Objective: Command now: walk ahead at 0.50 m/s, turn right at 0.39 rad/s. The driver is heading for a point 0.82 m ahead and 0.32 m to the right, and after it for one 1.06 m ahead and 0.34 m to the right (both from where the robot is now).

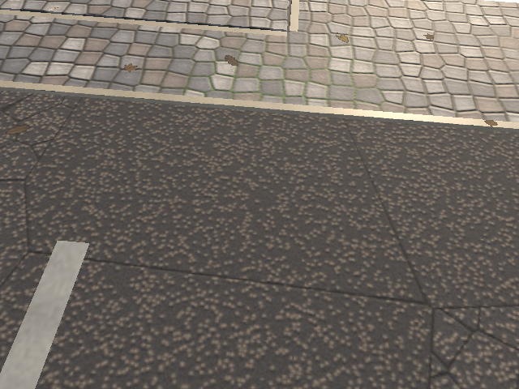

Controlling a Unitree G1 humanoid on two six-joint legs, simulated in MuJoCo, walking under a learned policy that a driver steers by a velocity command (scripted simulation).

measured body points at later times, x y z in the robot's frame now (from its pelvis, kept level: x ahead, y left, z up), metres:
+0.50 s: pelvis +0.26 -0.06 -0.01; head +0.29 -0.08 +0.44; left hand +0.38 +0.19 -0.14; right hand +0.31 -0.33 -0.14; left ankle +0.31 +0.11 -0.66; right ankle +0.26 -0.09 -0.75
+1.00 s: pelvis +0.55 -0.11 -0.01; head +0.58 -0.11 +0.44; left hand +0.75 +0.10 -0.14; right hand +0.52 -0.40 -0.11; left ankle +0.64 -0.05 -0.75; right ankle +0.40 -0.14 -0.66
